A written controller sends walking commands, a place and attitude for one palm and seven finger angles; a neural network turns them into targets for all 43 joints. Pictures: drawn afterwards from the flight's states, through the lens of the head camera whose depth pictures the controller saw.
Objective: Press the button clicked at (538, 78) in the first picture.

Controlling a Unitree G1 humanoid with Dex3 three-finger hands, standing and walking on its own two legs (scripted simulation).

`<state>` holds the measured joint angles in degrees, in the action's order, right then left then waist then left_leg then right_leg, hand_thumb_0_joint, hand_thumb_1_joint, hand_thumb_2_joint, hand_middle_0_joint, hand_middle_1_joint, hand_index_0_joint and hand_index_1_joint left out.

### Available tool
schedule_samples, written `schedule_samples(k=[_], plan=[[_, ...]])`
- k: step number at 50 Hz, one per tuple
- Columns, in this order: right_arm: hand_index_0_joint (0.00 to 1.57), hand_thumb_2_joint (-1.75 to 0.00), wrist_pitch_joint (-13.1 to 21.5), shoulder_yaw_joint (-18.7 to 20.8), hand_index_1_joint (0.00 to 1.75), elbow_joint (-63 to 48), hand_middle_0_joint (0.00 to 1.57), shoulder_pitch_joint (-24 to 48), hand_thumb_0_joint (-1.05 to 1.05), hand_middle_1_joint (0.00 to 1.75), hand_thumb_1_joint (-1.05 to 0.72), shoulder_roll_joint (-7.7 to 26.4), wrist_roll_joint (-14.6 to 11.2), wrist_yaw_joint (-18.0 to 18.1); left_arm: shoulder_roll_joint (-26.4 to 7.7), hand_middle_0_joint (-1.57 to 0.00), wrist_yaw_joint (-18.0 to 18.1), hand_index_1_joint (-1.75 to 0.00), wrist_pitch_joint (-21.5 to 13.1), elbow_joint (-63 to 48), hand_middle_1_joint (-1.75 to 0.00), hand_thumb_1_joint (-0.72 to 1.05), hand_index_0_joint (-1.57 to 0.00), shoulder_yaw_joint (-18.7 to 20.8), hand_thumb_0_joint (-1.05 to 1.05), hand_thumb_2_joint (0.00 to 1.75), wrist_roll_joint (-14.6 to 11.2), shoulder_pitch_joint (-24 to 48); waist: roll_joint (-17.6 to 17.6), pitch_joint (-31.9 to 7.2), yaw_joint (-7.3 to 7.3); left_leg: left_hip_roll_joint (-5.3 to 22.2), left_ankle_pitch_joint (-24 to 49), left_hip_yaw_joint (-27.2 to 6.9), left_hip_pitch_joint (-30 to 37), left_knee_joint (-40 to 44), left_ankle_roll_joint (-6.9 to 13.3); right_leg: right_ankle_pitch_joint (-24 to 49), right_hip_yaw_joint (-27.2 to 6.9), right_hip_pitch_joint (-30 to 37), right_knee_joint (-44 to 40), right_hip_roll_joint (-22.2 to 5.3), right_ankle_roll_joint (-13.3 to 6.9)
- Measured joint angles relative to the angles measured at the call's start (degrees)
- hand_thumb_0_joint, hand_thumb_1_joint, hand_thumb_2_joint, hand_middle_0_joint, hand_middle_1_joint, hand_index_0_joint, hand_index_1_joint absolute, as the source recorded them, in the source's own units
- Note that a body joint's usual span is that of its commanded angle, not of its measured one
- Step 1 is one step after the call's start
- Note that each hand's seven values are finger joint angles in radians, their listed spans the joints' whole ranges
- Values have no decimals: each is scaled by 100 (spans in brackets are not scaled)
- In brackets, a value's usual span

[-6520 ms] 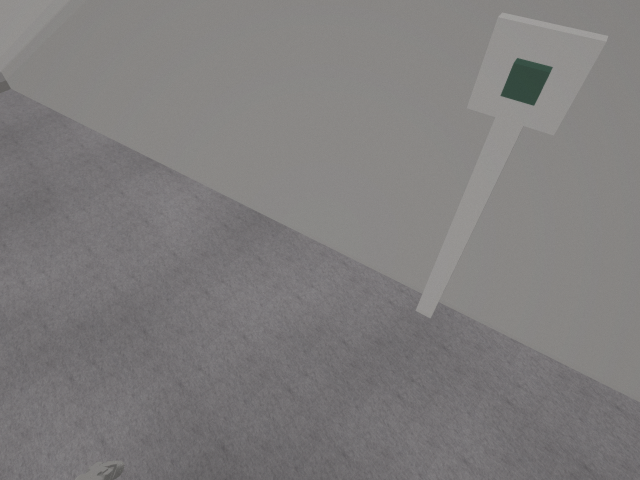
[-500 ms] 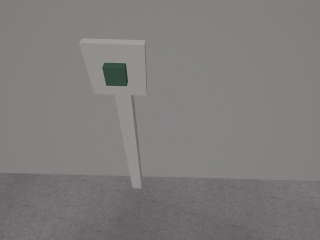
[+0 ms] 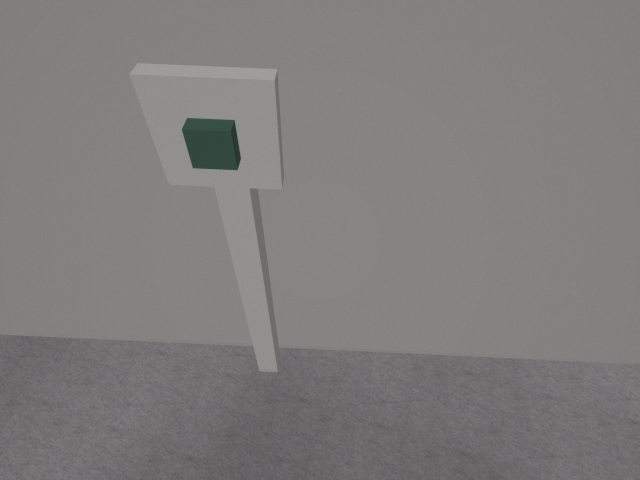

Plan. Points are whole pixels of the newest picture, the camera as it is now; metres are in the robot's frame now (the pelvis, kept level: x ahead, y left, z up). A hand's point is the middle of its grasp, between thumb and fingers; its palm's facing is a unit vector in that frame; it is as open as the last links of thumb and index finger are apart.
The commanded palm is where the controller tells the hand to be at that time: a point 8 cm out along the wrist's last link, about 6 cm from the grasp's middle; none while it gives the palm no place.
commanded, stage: come to a stop and stand still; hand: left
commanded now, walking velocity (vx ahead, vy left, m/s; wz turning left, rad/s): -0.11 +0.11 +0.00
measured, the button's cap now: (213, 143) +0.50 +0.19 +0.15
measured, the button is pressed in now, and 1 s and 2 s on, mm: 0 0 0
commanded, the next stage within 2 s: look again from close up in 0.84 s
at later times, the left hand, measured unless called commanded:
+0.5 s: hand out of the picture +0.06 +0.18 -0.16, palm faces +0.00 -0.97 -0.26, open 7.4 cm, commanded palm none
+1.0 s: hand out of the picture +0.05 +0.17 -0.16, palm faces -0.03 -0.98 -0.21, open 7.4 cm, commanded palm none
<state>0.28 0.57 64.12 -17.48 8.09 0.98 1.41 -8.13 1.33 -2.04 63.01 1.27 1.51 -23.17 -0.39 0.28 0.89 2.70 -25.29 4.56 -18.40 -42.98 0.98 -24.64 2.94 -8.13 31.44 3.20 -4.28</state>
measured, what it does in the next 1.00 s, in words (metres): steps on the spot: left foot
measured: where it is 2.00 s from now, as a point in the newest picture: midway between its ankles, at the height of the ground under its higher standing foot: outside the picture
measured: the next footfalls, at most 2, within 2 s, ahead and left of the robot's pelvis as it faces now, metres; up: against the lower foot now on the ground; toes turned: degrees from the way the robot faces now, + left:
left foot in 0.14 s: +0.08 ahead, +0.11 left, +0.00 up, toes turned +3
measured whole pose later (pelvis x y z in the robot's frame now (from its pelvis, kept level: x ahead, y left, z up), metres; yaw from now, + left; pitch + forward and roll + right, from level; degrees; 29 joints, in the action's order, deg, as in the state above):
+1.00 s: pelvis +0.02 -0.01 +0.01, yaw -2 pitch +0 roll +0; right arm 0.1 -1.3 62.4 -17.2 9.4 0.8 0.6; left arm -10.8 1.7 -0.5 59.4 -0.8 0.2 -15.2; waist -1.0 2.2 -0.7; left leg 1.8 -13.5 4.5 -14.2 -28.3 0.0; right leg -19.1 2.7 -8.6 28.1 0.7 -1.9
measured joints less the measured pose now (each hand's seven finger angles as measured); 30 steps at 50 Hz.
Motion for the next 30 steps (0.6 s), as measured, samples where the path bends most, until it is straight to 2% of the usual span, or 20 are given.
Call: schedule_samples(k=[2,4,6,7,8,11,13,15,19,25,30], plan=[[20,-90,-24,-7,30,18,20,133,0,30,-91,-4,-21,20,49,-19,64,-30,-63,42,-30,91,-20,-18,0,90,9,-58,-27,78,67,-35,-250,-42,-204,-434,-12,49,-16,142,-163,25,-25],[20,-90,-34,-11,30,26,20,304,1,30,-93,39,-49,61,108,-19,98,-30,-67,102,-30,91,-20,-58,0,90,8,-112,-59,154,110,-87,-148,-38,-256,-271,-39,98,-61,283,-315,27,-5],[20,-90,2,-26,30,-26,20,468,1,30,-93,74,-84,60,152,-19,108,-30,-30,149,-30,91,-20,-101,0,90,-18,-162,-94,222,107,-144,400,-27,-134,378,-42,94,-98,377,-333,31,32],[20,-90,35,-32,30,-74,20,534,1,30,-94,91,-92,60,167,-19,102,-30,-2,164,-30,91,-20,-118,0,90,-40,-183,-92,250,95,-147,985,-24,-16,754,-7,58,-106,385,-240,52,56],[20,-90,68,-30,30,-111,20,600,1,30,-93,77,-89,68,154,-19,100,-30,41,181,-30,91,-20,-120,0,90,-64,-174,-149,274,80,-169,1112,5,65,844,46,7,-127,359,-84,28,94],[20,-90,138,-41,30,-264,20,713,1,30,-93,28,-105,96,80,-20,137,-30,181,154,-30,91,-20,-97,0,90,-96,2,-302,276,108,-248,885,116,210,968,134,-98,-148,119,451,-110,302],[20,-90,140,-40,30,-346,20,811,1,30,-92,27,-98,111,24,-20,143,-30,236,55,-30,91,-20,-71,0,90,-98,215,-310,296,148,-282,937,182,278,1162,157,-388,-152,-138,740,-233,377],[20,-90,112,-33,30,-413,20,915,0,30,-92,27,-79,109,-34,-20,146,-30,251,-81,-30,91,-20,-39,0,90,-82,445,-265,334,146,-296,1060,194,290,1302,152,-341,-144,-346,752,-353,412],[20,-90,26,-7,30,-508,20,998,0,30,-91,-15,-63,44,-189,-19,132,-30,193,-337,-30,91,-20,23,0,90,-36,762,-182,311,108,-287,1090,154,164,1200,61,445,-158,-452,211,-492,410],[20,-90,-71,59,30,-708,20,802,0,30,-92,98,-47,-92,-206,-19,173,-30,104,-602,-30,91,-20,-59,0,90,-14,811,141,87,-51,-83,1059,14,85,1083,-78,436,-35,-382,58,-279,270],[20,-90,-76,37,30,-855,20,462,0,30,-92,229,-17,-133,-229,-19,144,-30,109,-797,-30,91,-20,-142,0,90,-62,863,161,10,-181,-118,992,-24,182,1003,-60,333,4,-278,168,-312,262]])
